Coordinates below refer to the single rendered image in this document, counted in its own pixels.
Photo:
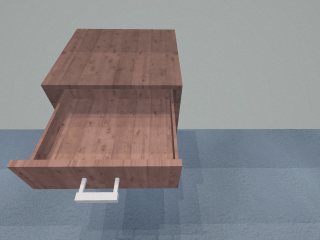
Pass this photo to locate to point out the drawer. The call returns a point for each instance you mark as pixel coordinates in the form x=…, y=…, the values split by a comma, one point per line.
x=104, y=134

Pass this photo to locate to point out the cabinet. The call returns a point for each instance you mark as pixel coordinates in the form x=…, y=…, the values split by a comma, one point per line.
x=137, y=59

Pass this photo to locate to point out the handle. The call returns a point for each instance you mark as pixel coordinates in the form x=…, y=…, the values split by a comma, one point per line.
x=97, y=197

